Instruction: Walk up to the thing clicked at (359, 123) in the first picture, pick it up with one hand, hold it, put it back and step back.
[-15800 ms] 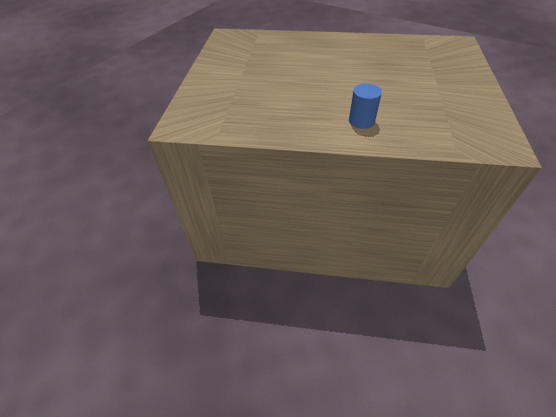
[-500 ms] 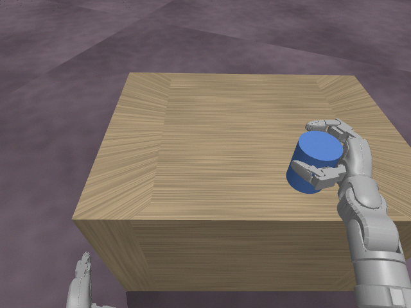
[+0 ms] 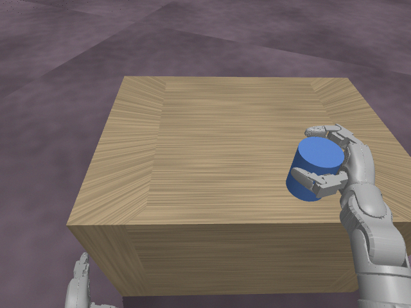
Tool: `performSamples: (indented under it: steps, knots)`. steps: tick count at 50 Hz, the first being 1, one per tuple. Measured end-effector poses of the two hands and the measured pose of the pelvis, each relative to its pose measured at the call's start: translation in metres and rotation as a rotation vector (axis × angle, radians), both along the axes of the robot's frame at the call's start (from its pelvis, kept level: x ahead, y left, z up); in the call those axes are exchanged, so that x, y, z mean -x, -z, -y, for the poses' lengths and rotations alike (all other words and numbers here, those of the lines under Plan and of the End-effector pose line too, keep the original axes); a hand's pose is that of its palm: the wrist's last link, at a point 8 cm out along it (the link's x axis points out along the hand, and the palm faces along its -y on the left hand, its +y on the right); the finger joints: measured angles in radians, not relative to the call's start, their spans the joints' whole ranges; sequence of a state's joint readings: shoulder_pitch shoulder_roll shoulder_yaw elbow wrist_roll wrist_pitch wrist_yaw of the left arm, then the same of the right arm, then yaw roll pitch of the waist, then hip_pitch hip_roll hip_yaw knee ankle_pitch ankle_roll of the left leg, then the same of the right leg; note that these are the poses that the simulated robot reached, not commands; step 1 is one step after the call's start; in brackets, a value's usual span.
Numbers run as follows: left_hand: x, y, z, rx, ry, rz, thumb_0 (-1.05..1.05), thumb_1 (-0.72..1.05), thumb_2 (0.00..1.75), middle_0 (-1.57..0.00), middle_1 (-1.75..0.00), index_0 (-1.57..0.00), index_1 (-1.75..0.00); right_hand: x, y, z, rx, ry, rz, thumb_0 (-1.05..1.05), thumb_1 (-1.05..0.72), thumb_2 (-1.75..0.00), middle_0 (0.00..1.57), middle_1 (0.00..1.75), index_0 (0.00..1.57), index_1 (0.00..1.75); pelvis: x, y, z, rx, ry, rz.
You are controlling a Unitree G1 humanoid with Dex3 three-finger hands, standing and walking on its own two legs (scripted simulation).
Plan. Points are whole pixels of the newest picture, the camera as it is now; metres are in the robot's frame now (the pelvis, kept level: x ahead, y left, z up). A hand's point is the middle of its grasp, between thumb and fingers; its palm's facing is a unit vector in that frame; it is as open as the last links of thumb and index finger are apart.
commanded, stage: hold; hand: right
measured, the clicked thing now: (312, 169) +0.33 -0.17 +0.12
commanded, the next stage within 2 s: none
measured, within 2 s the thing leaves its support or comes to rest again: neither
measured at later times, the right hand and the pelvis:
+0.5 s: hand (318, 154) +0.33 -0.17 +0.16, palm faces +0.19 +0.98 -0.03, open 10.4 cm; pelvis +0.00 +0.00 +0.00, yaw +0 degrees
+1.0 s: hand (317, 160) +0.32 -0.17 +0.16, palm faces +0.20 +0.98 -0.04, open 10.4 cm; pelvis -0.01 +0.01 +0.00, yaw +0 degrees
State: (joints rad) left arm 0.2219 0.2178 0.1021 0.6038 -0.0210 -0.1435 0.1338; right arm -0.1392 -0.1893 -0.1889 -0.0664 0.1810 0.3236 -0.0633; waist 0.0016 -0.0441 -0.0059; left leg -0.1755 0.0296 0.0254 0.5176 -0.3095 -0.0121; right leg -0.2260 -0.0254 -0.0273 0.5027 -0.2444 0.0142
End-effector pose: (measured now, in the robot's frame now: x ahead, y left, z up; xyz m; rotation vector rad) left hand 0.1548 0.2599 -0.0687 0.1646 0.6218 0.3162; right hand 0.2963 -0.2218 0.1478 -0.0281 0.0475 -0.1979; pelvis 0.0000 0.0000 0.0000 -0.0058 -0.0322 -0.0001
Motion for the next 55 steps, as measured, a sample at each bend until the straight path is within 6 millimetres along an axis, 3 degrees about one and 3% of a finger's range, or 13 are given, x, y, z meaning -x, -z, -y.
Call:
performSamples:
  steps: [32, 55]
  knots:
    - [0.006, 0.002, -0.005, 0.001, 0.008, 0.018, -0.01, -0.53, 0.05, -0.05, -0.06, -0.06, -0.06, -0.003, -0.022, -0.005, 0.009, -0.005, 0.019, 0.01, 0.45, -1.12, 0.67, 1.01, 0.70, 1.02, 0.005, 0.000, -0.004, 0.001, 0.000, 0.010]
    - [0.002, -0.004, -0.006, -0.007, 0.022, 0.055, -0.01, -0.53, 0.05, -0.05, -0.06, -0.05, -0.06, 0.007, -0.014, -0.007, 0.004, -0.003, 0.006, 0.01, 0.45, -1.12, 0.67, 1.01, 0.70, 1.02, 0.009, 0.000, -0.007, 0.001, 0.005, 0.015]
